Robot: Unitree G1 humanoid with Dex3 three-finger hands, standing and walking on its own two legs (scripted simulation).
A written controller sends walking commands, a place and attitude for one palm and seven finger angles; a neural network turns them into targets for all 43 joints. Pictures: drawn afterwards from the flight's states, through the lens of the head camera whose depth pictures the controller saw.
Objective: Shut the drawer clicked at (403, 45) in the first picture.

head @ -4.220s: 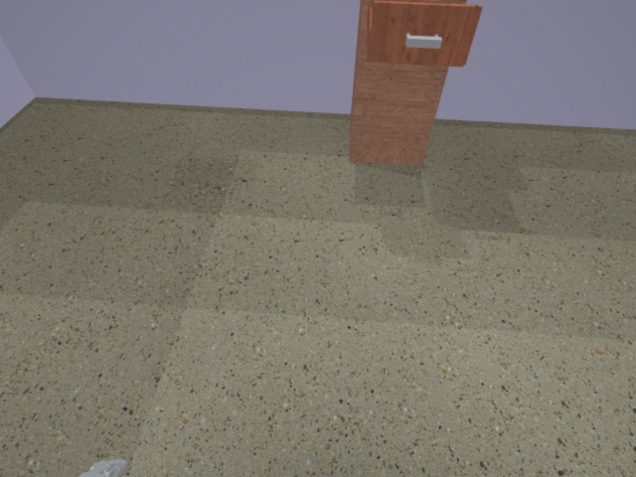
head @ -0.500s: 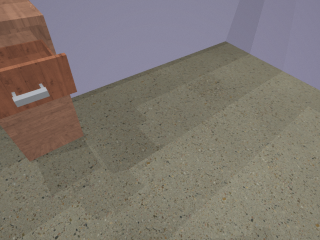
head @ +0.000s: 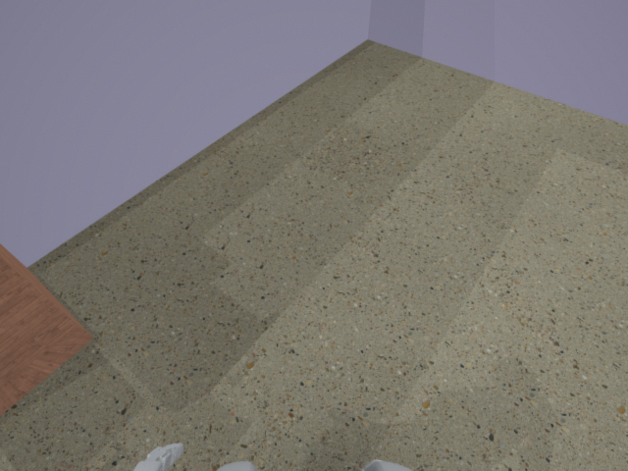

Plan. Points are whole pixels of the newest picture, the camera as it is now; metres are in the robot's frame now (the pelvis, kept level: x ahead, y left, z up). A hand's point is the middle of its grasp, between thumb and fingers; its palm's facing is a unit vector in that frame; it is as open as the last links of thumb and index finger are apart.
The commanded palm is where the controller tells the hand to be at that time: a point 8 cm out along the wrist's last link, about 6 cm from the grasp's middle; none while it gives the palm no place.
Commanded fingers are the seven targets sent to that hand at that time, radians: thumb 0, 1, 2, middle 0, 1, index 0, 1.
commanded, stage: turn to face it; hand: left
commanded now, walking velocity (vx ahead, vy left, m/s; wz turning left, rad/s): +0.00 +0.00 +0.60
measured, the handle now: out of the picture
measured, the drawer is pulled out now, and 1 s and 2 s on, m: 0.30 0.30 0.30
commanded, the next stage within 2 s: take the last steps up to it in 1.30 s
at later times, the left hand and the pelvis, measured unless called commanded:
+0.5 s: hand out of the picture +0.09 +0.26 -0.16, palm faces +0.30 -0.93 -0.23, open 7.4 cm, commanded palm none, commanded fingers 0.00 0.90 0.90 -0.20 -0.30 -0.20 -0.30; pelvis +0.07 +0.03 +0.01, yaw +16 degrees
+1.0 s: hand out of the picture +0.02 +0.16 -0.13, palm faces +0.57 -0.78 -0.27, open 7.4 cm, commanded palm none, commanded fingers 0.00 0.90 0.90 -0.20 -0.30 -0.20 -0.30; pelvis +0.08 -0.04 +0.02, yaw +35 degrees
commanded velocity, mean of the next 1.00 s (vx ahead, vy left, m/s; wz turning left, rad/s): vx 0.00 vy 0.00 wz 0.58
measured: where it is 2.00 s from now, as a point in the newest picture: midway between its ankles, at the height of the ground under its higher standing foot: outside the picture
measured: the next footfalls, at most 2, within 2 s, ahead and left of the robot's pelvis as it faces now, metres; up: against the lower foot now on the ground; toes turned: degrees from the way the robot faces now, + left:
left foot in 0.32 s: +0.15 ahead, +0.15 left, +0.00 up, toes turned +20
right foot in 0.76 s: +0.17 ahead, -0.11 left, +0.00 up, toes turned +23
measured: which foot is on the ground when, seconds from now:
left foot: up 0.00-0.30, down 0.32-0.74, up 0.76-1.00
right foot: down 0.00-0.32, up 0.34-0.74, down 0.76-1.00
